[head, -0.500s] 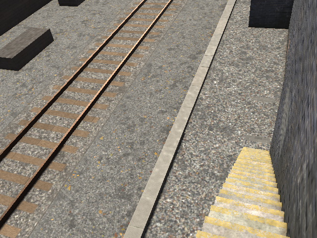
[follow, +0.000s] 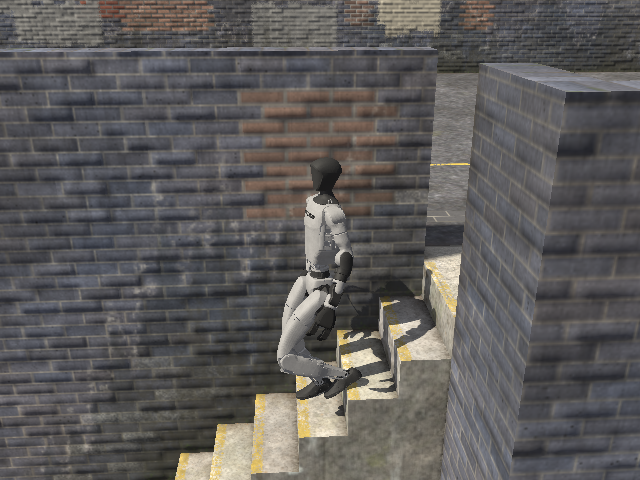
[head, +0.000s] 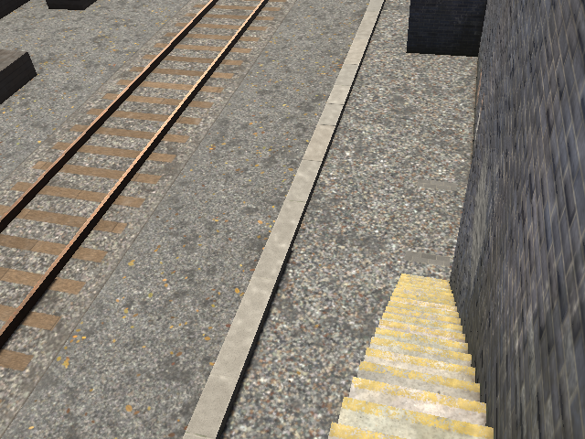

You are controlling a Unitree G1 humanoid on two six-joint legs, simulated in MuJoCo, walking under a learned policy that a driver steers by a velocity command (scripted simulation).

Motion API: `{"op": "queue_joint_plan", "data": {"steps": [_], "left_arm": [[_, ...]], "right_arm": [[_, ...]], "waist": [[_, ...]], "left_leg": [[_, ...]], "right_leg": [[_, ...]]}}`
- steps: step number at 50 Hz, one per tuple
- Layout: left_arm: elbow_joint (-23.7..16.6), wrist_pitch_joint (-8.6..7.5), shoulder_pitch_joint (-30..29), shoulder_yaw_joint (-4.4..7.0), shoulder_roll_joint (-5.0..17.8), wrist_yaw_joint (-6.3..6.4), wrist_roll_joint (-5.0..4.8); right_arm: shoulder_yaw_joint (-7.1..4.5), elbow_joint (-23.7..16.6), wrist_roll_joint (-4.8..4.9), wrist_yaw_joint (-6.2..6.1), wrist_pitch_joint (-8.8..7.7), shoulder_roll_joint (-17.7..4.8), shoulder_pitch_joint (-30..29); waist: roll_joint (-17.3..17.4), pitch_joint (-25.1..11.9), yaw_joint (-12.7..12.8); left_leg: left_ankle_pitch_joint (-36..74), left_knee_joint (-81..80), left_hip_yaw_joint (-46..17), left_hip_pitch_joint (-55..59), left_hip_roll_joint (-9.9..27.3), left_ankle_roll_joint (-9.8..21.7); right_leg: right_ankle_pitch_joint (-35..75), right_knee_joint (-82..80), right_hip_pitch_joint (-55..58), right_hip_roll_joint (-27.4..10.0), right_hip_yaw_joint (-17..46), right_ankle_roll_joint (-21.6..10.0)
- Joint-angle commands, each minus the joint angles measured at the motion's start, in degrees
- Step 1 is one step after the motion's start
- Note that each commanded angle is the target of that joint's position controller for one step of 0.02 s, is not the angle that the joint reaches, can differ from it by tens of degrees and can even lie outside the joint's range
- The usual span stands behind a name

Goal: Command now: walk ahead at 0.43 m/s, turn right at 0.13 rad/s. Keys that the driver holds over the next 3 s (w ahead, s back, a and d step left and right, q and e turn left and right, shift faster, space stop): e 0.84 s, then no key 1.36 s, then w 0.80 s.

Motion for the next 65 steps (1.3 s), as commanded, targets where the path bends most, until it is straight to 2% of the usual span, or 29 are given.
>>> {"op": "queue_joint_plan", "data": {"steps": [1,2,3,5,7,10,12,14,16,17,19,20,22,24,27,32,34,35,37,38,40,42,48,50,52,56,58,60,65], "left_arm": [[10.9,0.59,23.8,2.95,5.8,-1.69,-15.87],[7.2,3.51,15.9,3.01,7.5,-0.86,-17.79],[-1.0,-1.83,8.8,-2.63,-3.2,-4.6,7.19],[0.3,-3.07,2.5,-3.69,-5.1,-3.92,10.2],[-1.8,-5.21,5.0,-4.34,-4.1,-1.09,4.37],[-1.4,-5.02,20.6,-4.59,-7.6,1.7,1.05],[-3.5,-4.49,15.1,-2.85,1.3,-0.26,0.11],[-4.2,-4.21,20.2,-3.02,-6.2,0.07,0.75],[-3.1,-2.34,21.8,-1.32,1.0,-2.29,1.78],[-6.1,-1.67,15.4,-0.98,1.5,-4.04,2.22],[-12.8,-0.26,0.5,-3.33,-2.4,-5.4,-0.51],[-13.5,-0.47,8.6,-4.81,-11.3,-6.63,-2.91],[-21.4,0.88,7.3,-6.54,-11.3,-5.19,0.53],[-16.0,2.05,14.8,-6.23,-11.6,-3.64,1.16],[-11.6,2.47,18.2,-5.58,-11.3,-6.61,5.34],[-18.2,1.77,19.6,-2.25,-5.2,-6.39,5.45],[-14.3,-2.42,21.6,2.42,8.0,-3.96,5.19],[-17.3,-2.46,20.1,4.77,22.5,-2.88,1.47],[-25.1,-4.29,16.8,-3.14,3.1,-5.1,1.31],[-25.0,-5.28,11.1,-3.64,4.2,-7.16,-3.98],[-23.7,-3.48,2.8,-3.29,2.2,-5.09,0.81],[-24.9,-2.53,-0.8,-4.51,3.1,-2.47,-1.29],[-23.1,-3.25,-6.9,-5.82,2.8,-1.01,0.69],[-19.0,-0.81,3.2,-6.37,-3.8,-5.73,3.01],[-23.6,0.73,-6.0,-3.48,3.7,-3.59,0.98],[-20.7,2.52,2.7,-9.56,-10.6,-8.48,-2.55],[-22.0,0.39,-6.7,-9.08,-0.7,-9.37,-4.07],[-21.5,-0.42,-9.8,-7.24,4.1,-8.59,-0.59],[-18.0,2.19,-14.5,-8.64,0.9,-6.05,-0.56]], "right_arm": [[-1.71,-7.0,10.07,0.82,-2.91,-0.5,-4.4],[-1.58,-9.1,9.19,1.34,-1.91,0.8,-6.1],[1.21,-6.5,-1.96,4.16,-7.22,0.4,0.0],[1.33,-3.3,-1.57,3.74,-5.91,-0.1,0.8],[1.26,-8.3,-4.52,3.91,-4.79,-5.1,-11.2],[3.7,-12.6,-0.6,3.16,-3.76,-2.7,-23.5],[0.52,-14.9,1.66,1.11,-4.5,-6.2,-16.9],[0.84,-12.5,1.27,-0.09,-4.88,-5.3,-12.7],[1.12,-12.8,-0.64,1.67,-4.79,-1.8,-11.7],[0.4,-8.4,-1.53,1.86,-5.6,-2.5,1.6],[-2.68,1.9,-2.38,1.35,-5.0,-8.0,32.2],[-2.45,-2.4,-4.57,0.46,-4.87,-9.1,20.5],[-2.01,-7.8,-4.08,-0.85,-5.84,-7.1,2.6],[-0.36,-7.4,0.67,-4.32,-7.65,-2.5,-4.7],[0.29,-6.3,-4.5,-5.29,-9.58,-2.7,-4.3],[-2.13,-11.6,-3.62,-1.05,-8.01,-18.3,-21.4],[-4.2,-16.9,1.96,-1.01,-6.98,-17.7,-27.7],[-3.48,-22.2,1.24,-1.23,-7.3,-13.0,-20.6],[-0.22,-27.3,4.61,0.02,-7.79,-10.8,-33.8],[0.06,-21.5,6.35,-1.96,-7.53,-12.7,-17.3],[-0.08,-23.2,2.23,-3.0,-4.86,-12.8,-19.3],[-0.53,-22.2,-1.55,-1.79,-1.37,-10.6,-14.0],[0.66,-21.9,2.25,0.54,2.01,-5.8,-14.0],[1.54,-17.7,5.39,2.75,1.58,-2.2,-4.7],[-2.99,-24.9,-0.29,-2.1,-2.01,-17.0,-15.1],[4.2,-22.9,5.99,3.34,-1.23,-6.2,-32.8],[1.64,-17.0,4.49,4.84,-0.71,-9.3,-9.4],[0.79,-15.9,2.59,3.67,-1.06,-12.5,-9.3],[1.72,-12.2,3.25,5.14,-0.63,-7.5,-2.9]], "waist": [[-2.2,16.9,2.3],[6.2,10.3,-2.5],[-8.4,2.0,0.4],[-5.8,8.2,-3.3],[2.1,11.3,0.7],[8.7,11.3,12.4],[-5.4,5.5,2.5],[8.3,10.5,4.8],[-8.7,5.2,5.0],[-0.6,4.1,-2.3],[8.5,-1.7,-16.7],[3.8,-12.6,-6.6],[-0.5,-4.9,-3.5],[4.7,4.6,2.9],[0.0,8.4,4.9],[9.0,4.3,12.6],[-10.0,1.1,12.6],[-21.7,-8.3,4.9],[-1.8,3.2,9.6],[-14.4,-1.7,4.3],[-3.8,-0.7,0.1],[-2.0,0.7,-4.3],[0.0,-1.5,-5.1],[10.3,-7.8,-4.8],[3.6,-1.5,-7.4],[-5.1,-4.1,12.6],[-8.3,-3.6,-3.0],[-4.3,-6.9,-3.8],[-2.5,0.7,-4.5]], "left_leg": [[5.7,1.6,5.5,-43.8,-0.9,-1.1],[15.8,-10.5,6.9,-34.0,4.1,-4.4],[33.9,-22.6,-5.7,-29.1,6.5,-4.1],[39.5,-17.2,0.0,-2.4,5.3,-7.6],[52.0,-33.7,0.7,-5.0,2.9,-5.2],[59.4,-84.7,-1.4,-12.2,4.1,-4.0],[47.9,-61.3,4.3,13.8,1.3,-4.5],[42.0,-80.8,10.1,18.9,-2.8,-5.4],[64.1,-84.8,14.6,41.7,-3.3,-3.9],[66.5,-88.0,15.3,54.7,-3.7,-3.1],[90.2,-95.2,0.5,75.5,17.3,9.3],[129.7,-68.1,-3.3,83.4,29.6,17.3],[89.8,-70.3,-6.8,59.8,34.4,18.6],[59.0,-78.5,9.6,22.9,10.7,6.1],[32.3,-74.9,10.4,-5.3,13.6,-0.2],[24.2,-60.8,6.9,-6.8,26.5,-3.5],[14.1,-25.7,11.7,-10.5,15.0,-6.7],[0.1,-5.4,8.7,-19.6,-0.8,-6.6],[4.8,-15.7,-7.0,-32.7,-4.0,-9.0],[2.4,-10.2,-9.3,-27.9,1.3,-13.1],[10.0,-5.0,-10.7,-29.3,4.7,-15.5],[26.3,-6.0,-4.8,-12.6,3.7,-14.1],[22.4,-39.9,5.7,13.4,2.9,-11.7],[60.2,-52.3,-1.0,42.8,2.6,1.2],[60.2,-53.7,-28.7,25.2,17.7,19.3],[25.4,-60.8,-5.9,-21.5,5.3,1.2],[31.1,-56.5,2.8,5.8,0.9,-5.2],[31.0,-52.7,3.6,14.5,0.6,-4.3],[30.8,-46.3,3.4,21.1,0.1,-6.0]], "right_leg": [[46.8,4.3,14.3,-7.2,16.6,-1.2],[45.1,-0.8,3.7,-8.4,22.4,-2.4],[38.3,-2.1,-6.4,-13.5,27.5,-16.3],[29.4,1.5,-34.5,-9.8,28.0,-17.6],[3.6,15.0,-35.1,-0.7,17.7,-11.6],[-4.3,21.3,-10.8,5.2,17.5,-5.1],[0.0,21.1,-28.4,3.8,12.3,-1.5],[-2.4,22.0,-29.4,10.4,5.6,1.2],[7.5,20.9,-28.5,10.8,6.9,0.0],[22.0,31.1,-34.1,10.5,8.0,1.2],[-7.4,70.1,-44.8,9.5,6.9,6.4],[-26.0,79.6,-51.9,6.7,2.4,4.0],[-18.4,74.4,-66.2,-0.6,6.7,3.5],[3.5,58.1,-45.8,-1.5,-4.6,4.7],[44.5,32.7,-23.7,-8.4,-6.4,6.3],[26.4,26.4,-5.4,-4.9,-8.4,2.9],[23.2,2.1,2.4,-0.7,-5.2,-1.0],[50.9,-10.8,12.1,-5.0,23.3,-13.4],[-5.8,-25.5,-1.8,-14.1,52.4,-14.4],[21.3,-14.8,-0.6,-16.8,44.7,-21.5],[-4.1,-12.7,-13.4,-16.9,44.7,-18.7],[-11.7,-9.8,-32.5,-10.4,36.4,-14.0],[13.5,-1.1,-33.1,-6.7,15.7,-3.6],[8.2,7.8,-41.6,1.0,1.4,6.0],[1.2,36.5,-51.1,1.7,3.1,10.0],[20.5,17.6,1.6,-0.4,-7.5,10.3],[24.8,-3.0,-11.2,-1.4,5.2,-0.8],[22.4,-9.5,-12.1,-4.3,4.5,-2.7],[-7.2,-15.8,-27.7,-5.1,5.6,-0.5]]}}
